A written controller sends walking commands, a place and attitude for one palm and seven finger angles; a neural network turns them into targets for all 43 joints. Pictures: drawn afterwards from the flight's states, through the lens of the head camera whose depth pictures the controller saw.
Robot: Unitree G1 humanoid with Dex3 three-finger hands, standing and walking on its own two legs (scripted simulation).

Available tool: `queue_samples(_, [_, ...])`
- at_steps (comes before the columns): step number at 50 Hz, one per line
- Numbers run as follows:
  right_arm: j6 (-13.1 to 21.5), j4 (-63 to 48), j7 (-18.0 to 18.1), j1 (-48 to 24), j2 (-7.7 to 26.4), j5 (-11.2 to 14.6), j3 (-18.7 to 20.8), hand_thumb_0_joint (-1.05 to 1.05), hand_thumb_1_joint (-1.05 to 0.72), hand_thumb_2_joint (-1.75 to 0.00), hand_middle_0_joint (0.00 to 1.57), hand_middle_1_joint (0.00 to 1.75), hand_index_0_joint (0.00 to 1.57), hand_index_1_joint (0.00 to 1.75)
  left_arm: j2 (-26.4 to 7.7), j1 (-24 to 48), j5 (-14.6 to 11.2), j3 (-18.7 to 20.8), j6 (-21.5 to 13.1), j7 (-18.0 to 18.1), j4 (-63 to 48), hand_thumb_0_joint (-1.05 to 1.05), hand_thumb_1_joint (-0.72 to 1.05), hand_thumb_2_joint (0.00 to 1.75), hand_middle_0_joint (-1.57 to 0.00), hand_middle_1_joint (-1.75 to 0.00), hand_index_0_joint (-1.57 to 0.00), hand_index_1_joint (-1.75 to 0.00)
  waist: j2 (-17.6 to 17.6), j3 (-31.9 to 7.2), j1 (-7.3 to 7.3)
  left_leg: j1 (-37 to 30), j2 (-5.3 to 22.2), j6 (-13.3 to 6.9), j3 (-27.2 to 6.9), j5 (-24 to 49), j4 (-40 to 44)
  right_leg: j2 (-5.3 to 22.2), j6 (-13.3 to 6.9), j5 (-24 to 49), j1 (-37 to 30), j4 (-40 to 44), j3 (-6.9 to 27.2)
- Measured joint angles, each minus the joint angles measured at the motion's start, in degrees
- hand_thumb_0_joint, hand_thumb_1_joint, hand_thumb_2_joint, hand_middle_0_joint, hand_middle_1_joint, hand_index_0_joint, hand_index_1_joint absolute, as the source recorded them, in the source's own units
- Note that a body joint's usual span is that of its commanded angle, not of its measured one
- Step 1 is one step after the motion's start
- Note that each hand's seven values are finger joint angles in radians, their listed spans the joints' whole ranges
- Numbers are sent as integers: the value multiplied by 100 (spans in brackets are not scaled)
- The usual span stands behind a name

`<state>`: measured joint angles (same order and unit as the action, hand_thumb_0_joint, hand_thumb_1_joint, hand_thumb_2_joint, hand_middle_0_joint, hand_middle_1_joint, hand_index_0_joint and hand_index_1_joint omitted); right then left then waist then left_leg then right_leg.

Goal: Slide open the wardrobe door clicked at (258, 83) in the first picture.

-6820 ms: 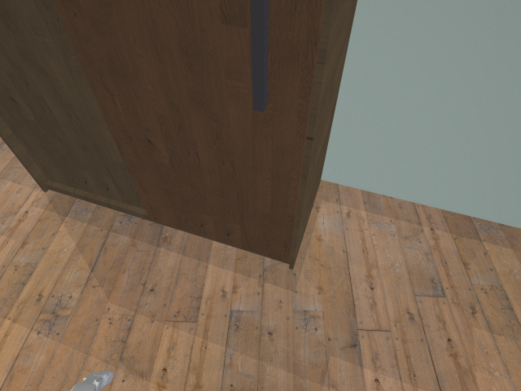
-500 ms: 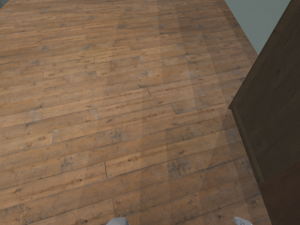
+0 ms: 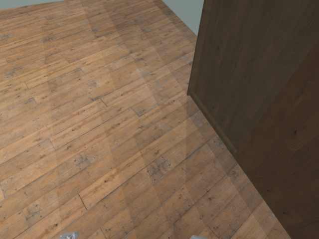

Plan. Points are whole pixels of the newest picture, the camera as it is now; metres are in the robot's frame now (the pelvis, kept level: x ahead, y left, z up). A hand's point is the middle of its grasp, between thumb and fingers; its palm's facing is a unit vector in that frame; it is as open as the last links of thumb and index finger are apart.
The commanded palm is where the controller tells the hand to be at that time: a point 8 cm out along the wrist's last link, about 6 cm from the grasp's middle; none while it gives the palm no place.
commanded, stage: turn to face it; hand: right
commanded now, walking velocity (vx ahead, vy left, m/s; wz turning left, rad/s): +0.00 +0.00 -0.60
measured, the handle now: out of the picture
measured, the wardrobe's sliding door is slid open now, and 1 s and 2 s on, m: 0.00 0.00 0.00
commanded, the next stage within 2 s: take the last steps up to it in 1.72 s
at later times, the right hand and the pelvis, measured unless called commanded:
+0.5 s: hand out of the picture +0.07 -0.26 -0.15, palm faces +0.28 +0.93 -0.25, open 7.4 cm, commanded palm none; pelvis +0.00 -0.02 +0.01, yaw -16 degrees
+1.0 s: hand out of the picture -0.07 -0.20 -0.16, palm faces +0.57 +0.78 -0.26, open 7.4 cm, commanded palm none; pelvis +0.00 +0.00 +0.00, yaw -36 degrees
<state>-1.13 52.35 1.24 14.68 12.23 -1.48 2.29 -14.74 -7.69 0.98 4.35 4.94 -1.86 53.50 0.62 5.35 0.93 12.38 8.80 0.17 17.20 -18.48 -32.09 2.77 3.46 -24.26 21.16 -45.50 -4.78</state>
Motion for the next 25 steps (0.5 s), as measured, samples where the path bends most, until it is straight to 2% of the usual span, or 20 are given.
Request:
queue_samples(2, [-35,54,-8,81,125,18,61,1,-90,-90,20,30,20,30,21,81,0,-37,-83,-3,-115,0,91,90,-20,-29,-19,-30,77,-19,39,98,115,101,125,-149,-290,-54,-80,372,-330,777,-135])
queue_samples(3, [-63,71,-18,128,196,40,99,1,-90,-90,20,30,20,30,28,112,9,-50,-146,-6,-175,0,91,90,-20,-29,-19,-30,134,-45,45,230,207,160,122,-258,-581,-110,-291,567,-441,1073,-159])
queue_samples(4, [-116,106,-22,119,279,60,140,1,-90,-90,20,30,20,30,69,166,11,-59,-204,0,-218,0,91,90,-20,-29,-19,-30,246,-21,65,434,259,256,-103,-662,-1046,-198,-474,562,-384,995,-159])
queue_samples(6, [-258,170,11,68,373,59,174,1,-91,-90,20,30,20,30,109,210,0,-106,-299,36,-289,0,91,90,-20,-29,-19,-30,283,0,91,890,78,378,-689,-1237,-2127,-244,-652,509,-337,883,-83])
queue_samples(8, [-306,203,9,-5,404,67,200,1,-91,-90,20,30,20,30,133,182,3,-132,-333,94,-331,0,91,90,-20,-29,-20,-30,227,-20,66,1241,-96,449,-1048,-1107,-2914,-262,-693,589,-415,1038,50])
queue_samples(10, [-284,163,-22,-90,415,67,211,1,-91,-90,20,30,20,30,153,130,5,-156,-331,124,-329,0,91,90,-20,-29,-20,-30,191,-42,51,1463,-164,494,-1265,-745,-3252,-312,-696,758,-538,1310,175])
queue_samples(16, [-210,-54,-53,-318,367,56,189,1,-91,-90,20,30,20,30,234,-74,-2,-177,-302,121,-257,0,90,90,-20,-30,-20,-30,128,-173,-18,1626,-243,594,-1622,-185,-3049,-491,-765,1110,-711,1855,495])
queue_samples(25, [-190,-267,-7,-757,175,101,117,1,-91,-90,20,30,20,30,303,-494,39,-92,-253,133,-120,0,90,90,-20,-30,-20,-30,-62,-221,-308,1209,-597,555,-1770,-553,-1916,-726,-685,1234,-517,1843,1048])
